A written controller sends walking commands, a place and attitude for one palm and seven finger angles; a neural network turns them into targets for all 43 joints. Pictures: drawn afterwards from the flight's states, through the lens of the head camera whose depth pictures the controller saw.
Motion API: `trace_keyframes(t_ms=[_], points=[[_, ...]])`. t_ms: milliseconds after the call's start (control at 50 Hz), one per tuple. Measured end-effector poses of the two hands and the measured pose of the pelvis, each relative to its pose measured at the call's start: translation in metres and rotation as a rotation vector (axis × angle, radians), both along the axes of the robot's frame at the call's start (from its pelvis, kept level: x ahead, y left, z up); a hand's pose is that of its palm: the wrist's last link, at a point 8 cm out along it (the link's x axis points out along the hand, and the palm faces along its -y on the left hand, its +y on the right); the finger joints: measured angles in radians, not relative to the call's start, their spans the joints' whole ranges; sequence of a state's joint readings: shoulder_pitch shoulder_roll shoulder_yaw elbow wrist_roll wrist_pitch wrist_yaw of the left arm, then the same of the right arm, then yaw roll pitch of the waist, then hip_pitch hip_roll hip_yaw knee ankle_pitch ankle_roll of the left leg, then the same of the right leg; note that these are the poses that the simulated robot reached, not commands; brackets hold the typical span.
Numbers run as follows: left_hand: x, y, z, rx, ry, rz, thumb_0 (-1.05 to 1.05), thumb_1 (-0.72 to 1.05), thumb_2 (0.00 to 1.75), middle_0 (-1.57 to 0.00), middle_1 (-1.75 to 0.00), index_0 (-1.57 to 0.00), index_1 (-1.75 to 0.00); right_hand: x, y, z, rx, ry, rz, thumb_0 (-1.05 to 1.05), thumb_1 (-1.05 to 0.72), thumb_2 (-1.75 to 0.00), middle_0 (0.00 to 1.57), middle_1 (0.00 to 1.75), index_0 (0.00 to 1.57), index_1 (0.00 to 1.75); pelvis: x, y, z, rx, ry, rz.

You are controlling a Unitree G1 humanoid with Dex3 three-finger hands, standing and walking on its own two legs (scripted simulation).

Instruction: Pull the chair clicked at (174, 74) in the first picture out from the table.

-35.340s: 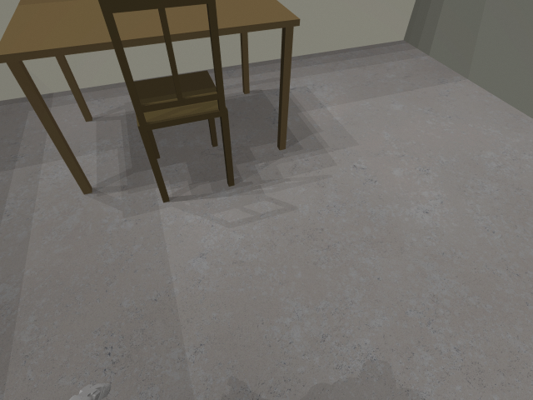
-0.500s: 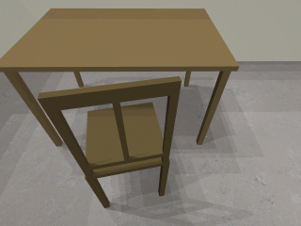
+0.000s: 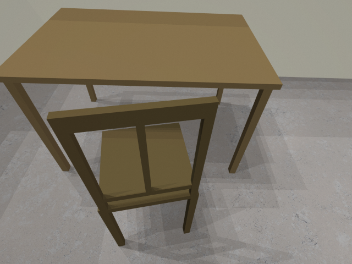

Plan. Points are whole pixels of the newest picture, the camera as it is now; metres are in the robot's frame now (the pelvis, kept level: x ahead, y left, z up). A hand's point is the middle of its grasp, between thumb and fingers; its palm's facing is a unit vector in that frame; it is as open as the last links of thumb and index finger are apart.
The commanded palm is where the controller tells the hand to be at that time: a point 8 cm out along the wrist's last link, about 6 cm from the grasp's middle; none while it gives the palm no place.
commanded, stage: look again from close up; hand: left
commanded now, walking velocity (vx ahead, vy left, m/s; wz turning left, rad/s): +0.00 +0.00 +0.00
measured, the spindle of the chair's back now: (145, 162) +0.40 +0.12 -0.05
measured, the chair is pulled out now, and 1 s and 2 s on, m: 0.22 0.22 0.22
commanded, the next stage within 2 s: shuffle to correct the standing spot in 0.42 s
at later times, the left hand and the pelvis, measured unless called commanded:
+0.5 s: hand out of the picture -0.01 +0.17 -0.18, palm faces +0.01 -0.98 -0.18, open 7.4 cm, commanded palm none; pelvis +0.00 +0.00 +0.00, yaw +0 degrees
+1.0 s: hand out of the picture -0.03 +0.13 -0.18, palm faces +0.11 -0.97 -0.20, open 7.4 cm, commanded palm none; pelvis +0.01 -0.04 +0.00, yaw +6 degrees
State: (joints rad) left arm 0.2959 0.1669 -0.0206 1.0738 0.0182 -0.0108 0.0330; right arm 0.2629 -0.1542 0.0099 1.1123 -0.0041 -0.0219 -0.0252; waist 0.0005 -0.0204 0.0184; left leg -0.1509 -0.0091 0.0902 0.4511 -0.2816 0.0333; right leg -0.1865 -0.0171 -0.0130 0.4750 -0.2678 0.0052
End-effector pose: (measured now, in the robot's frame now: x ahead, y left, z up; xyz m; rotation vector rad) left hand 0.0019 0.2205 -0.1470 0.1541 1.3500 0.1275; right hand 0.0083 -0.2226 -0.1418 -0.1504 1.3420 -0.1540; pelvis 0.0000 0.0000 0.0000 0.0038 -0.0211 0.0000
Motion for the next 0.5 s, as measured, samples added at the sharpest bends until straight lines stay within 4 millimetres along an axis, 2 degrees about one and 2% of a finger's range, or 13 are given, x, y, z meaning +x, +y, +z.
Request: trace_keyframes(t_ms=[180, 500], points=[[-0.003, 0.002, 0.0, -0.002, 0.012, 0.006, 0.0, 0.91, 0.9, -0.2, -0.3, -0.2, -0.3, 0.002, 0.001, 0.002, -0.004, 0.003, 0.002, 0.01, -0.92, -0.9, 0.19, 0.29, 0.2, 0.29, 0.0, 0.002, 0.001, 0.0, -0.001, 0.0], [-0.015, 0.001, 0.001, -0.006, 0.044, 0.015, 0.0, 0.91, 0.9, -0.2, -0.3, -0.2, -0.3, -0.015, 0.011, 0.0, 0.016, 0.042, -0.014, 0.0, -0.91, -0.9, 0.19, 0.29, 0.2, 0.29, 0.0, 0.004, 0.003, 0.002, -0.005, -0.002]])
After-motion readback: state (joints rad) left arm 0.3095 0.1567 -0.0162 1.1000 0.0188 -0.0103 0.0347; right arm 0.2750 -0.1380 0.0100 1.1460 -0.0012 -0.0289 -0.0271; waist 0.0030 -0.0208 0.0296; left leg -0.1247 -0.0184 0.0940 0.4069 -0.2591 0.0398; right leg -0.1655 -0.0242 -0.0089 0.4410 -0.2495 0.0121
